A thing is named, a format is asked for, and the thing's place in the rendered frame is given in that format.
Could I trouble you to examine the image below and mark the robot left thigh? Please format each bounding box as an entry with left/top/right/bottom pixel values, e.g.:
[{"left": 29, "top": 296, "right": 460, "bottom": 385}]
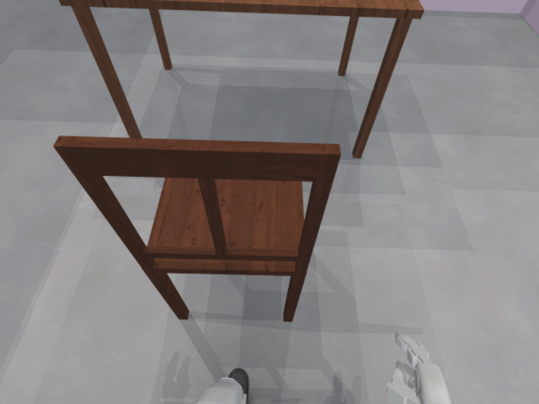
[{"left": 194, "top": 382, "right": 247, "bottom": 404}]

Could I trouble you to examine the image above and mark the table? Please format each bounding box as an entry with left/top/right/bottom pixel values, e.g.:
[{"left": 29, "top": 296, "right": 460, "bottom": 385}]
[{"left": 59, "top": 0, "right": 424, "bottom": 158}]

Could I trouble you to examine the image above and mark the chair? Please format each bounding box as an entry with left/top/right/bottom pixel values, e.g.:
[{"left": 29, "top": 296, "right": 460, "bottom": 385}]
[{"left": 54, "top": 136, "right": 341, "bottom": 322}]

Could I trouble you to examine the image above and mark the robot right hand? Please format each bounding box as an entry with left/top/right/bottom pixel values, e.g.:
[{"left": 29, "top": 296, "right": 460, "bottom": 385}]
[{"left": 387, "top": 332, "right": 452, "bottom": 404}]

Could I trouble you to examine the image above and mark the left robot shin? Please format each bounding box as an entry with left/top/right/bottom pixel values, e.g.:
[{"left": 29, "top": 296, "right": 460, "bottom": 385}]
[{"left": 218, "top": 378, "right": 242, "bottom": 390}]

